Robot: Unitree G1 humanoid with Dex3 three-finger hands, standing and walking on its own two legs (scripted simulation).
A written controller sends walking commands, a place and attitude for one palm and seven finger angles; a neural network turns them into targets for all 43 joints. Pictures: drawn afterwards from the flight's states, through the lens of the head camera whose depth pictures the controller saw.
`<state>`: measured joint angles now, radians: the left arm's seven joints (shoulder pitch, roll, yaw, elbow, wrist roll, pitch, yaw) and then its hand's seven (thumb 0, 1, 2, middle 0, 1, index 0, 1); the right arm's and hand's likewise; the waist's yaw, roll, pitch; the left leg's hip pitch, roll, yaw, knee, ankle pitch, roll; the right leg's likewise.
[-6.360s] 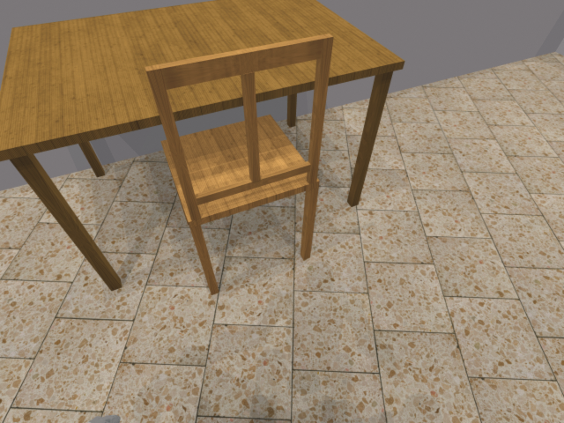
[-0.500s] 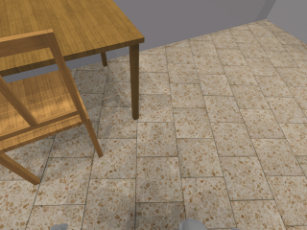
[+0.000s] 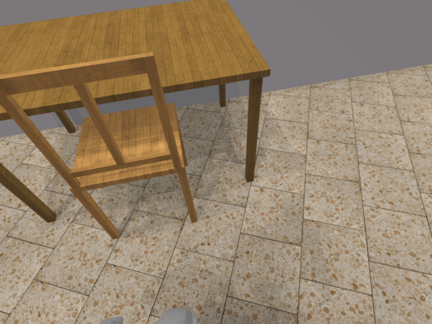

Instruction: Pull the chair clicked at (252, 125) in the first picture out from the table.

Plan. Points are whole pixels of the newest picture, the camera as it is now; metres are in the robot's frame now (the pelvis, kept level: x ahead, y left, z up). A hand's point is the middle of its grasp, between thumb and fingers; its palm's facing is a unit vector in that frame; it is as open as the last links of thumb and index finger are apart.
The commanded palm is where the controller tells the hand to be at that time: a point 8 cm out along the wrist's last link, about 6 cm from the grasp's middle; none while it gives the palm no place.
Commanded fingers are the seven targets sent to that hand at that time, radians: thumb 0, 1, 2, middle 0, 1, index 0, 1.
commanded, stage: turn to face it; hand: left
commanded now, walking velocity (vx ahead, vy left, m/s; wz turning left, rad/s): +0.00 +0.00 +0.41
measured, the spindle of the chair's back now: (102, 128) +0.67 +0.38 -0.06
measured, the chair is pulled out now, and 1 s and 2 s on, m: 0.00 0.00 0.00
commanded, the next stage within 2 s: take the last steps up to it in 0.34 s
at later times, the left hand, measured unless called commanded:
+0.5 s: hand out of the picture +0.00 +0.31 -0.18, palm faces +0.23 -0.95 -0.21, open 7.4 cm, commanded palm none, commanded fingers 0.00 0.90 0.90 -0.20 -0.30 -0.20 -0.30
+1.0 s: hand out of the picture +0.10 +0.26 -0.16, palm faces +0.16 -0.97 -0.18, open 7.4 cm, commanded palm none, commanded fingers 0.00 0.90 0.90 -0.20 -0.30 -0.20 -0.30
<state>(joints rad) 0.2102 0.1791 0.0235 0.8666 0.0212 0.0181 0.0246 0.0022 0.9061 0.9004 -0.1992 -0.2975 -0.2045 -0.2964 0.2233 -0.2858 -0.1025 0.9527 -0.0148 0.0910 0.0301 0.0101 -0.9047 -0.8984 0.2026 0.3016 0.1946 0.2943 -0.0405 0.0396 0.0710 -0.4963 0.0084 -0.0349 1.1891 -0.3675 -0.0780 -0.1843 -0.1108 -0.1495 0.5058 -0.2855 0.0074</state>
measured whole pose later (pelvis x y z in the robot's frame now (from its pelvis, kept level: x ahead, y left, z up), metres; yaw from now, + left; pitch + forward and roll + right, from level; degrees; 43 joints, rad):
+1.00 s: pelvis +0.05 +0.07 +0.01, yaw +12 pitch -1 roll +1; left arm 0.17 0.17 0.06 1.03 0.03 0.03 -0.02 0.00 0.91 0.90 -0.19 -0.30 -0.20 -0.30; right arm 0.54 -0.13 -0.02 1.15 -0.02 -0.04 -0.03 0.01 -0.90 -0.90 0.21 0.30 0.20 0.29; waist -0.09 -0.01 0.01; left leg 0.01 -0.07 -0.03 0.21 -0.21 0.06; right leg -0.55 -0.10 -0.02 0.88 -0.21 0.03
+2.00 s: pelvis +0.27 +0.01 -0.01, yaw +13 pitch -1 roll +2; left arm 0.25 0.17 0.04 1.06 0.02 0.03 0.05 0.00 0.91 0.90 -0.20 -0.30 -0.20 -0.30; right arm 0.10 -0.15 -0.04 1.05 -0.01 0.03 -0.04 -0.01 -0.92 -0.90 0.21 0.30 0.20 0.29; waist 0.03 -0.01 0.09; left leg -0.26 0.01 0.06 0.48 -0.19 -0.01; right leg -0.30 -0.05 -0.01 0.75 -0.45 0.01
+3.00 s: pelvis +0.22 +0.00 +0.00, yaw +14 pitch -1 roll -1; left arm 0.37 0.12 0.00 1.07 0.03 0.00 0.04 0.00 0.91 0.90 -0.19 -0.30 -0.20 -0.30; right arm 0.31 -0.13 -0.01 1.09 -0.01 0.02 -0.01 0.01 -0.90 -0.90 0.20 0.30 0.20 0.29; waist -0.01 0.00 0.03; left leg -0.25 -0.03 0.08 0.47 -0.21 0.06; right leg -0.25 -0.02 -0.04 0.46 -0.19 0.01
